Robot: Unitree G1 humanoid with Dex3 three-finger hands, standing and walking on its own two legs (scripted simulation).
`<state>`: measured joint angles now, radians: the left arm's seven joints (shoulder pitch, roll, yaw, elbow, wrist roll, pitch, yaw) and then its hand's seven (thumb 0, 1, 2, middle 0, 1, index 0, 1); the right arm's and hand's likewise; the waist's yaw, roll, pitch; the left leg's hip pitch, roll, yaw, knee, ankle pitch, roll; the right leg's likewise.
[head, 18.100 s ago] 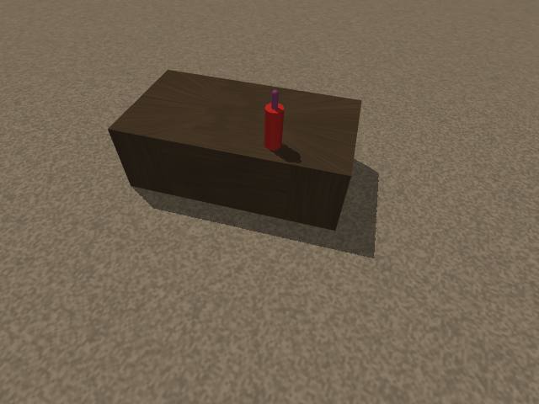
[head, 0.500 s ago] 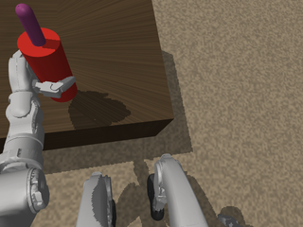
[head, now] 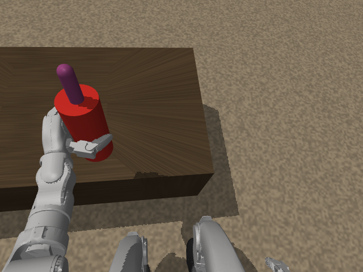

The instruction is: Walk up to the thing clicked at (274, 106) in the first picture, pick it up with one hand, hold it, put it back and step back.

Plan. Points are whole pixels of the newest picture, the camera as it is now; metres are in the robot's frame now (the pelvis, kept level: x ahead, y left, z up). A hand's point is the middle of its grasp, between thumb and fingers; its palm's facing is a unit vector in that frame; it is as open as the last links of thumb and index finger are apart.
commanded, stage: lift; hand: left
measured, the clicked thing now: (84, 117) +0.44 +0.16 +0.04
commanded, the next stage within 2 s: hold in 1.18 s
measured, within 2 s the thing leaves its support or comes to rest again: neither
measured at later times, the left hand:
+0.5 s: hand (68, 135) +0.38 +0.17 +0.07, palm faces +0.12 -0.99 -0.03, open 10.3 cm
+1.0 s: hand (64, 136) +0.37 +0.17 +0.10, palm faces +0.09 -1.00 -0.03, open 10.3 cm
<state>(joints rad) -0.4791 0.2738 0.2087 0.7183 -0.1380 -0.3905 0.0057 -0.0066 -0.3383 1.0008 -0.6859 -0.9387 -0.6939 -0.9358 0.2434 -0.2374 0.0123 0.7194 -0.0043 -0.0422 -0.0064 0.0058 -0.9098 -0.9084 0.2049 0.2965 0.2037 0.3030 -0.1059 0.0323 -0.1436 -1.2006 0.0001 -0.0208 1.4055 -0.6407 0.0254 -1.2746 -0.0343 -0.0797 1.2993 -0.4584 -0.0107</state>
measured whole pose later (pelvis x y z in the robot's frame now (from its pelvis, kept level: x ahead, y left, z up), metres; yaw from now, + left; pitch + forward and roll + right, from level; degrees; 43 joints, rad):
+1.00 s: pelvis +0.03 +0.00 +0.09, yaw +1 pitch +11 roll -2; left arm -0.14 0.22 0.12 0.47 -0.17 -0.33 -0.03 -0.01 -0.36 1.02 -0.69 -0.94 -0.70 -0.94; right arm 0.25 -0.22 0.02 0.68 0.00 -0.05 -0.05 0.01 -0.90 -0.90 0.21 0.30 0.20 0.30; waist -0.04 0.00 -0.04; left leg -0.63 0.00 -0.01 0.95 -0.51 0.02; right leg -0.71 -0.02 -0.07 0.88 -0.36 -0.01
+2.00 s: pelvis +0.03 +0.00 +0.11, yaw +1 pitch +6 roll -1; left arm -0.08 0.20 0.09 0.42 -0.17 -0.32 -0.04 -0.01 -0.35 1.02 -0.69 -0.94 -0.70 -0.94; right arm 0.24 -0.21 0.02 0.70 0.00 -0.11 -0.06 0.01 -0.90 -0.90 0.21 0.30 0.20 0.30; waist -0.03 0.00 -0.02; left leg -0.48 -0.01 -0.01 0.84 -0.45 0.02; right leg -0.56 -0.02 -0.07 0.77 -0.31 0.00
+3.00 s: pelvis +0.03 +0.00 +0.11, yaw +1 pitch +5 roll -2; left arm -0.05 0.20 0.08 0.39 -0.16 -0.31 -0.05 -0.01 -0.35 1.01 -0.68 -0.95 -0.69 -0.95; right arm 0.25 -0.21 0.02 0.71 0.00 -0.13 -0.05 0.01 -0.90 -0.90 0.21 0.30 0.20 0.30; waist -0.03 0.01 -0.02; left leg -0.47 -0.01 -0.01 0.83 -0.46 0.03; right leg -0.54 -0.03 -0.07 0.76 -0.31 0.00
